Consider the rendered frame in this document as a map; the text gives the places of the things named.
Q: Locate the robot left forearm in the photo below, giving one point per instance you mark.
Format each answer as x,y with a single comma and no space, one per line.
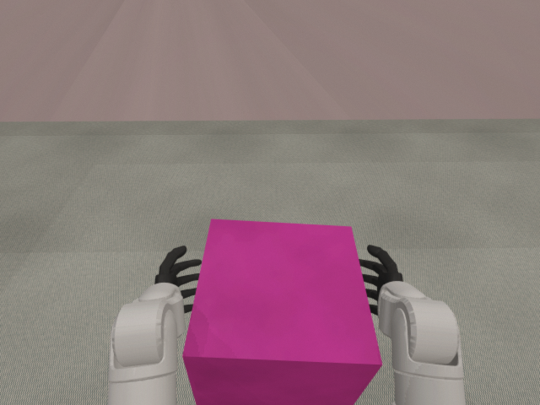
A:
143,356

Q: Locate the robot right hand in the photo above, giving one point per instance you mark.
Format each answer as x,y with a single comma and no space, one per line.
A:
387,273

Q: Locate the carton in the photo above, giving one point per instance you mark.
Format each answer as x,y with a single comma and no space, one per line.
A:
280,317

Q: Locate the robot left hand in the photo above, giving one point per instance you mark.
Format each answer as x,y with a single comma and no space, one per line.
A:
168,272

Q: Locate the robot right forearm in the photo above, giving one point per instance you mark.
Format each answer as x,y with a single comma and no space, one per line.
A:
425,346

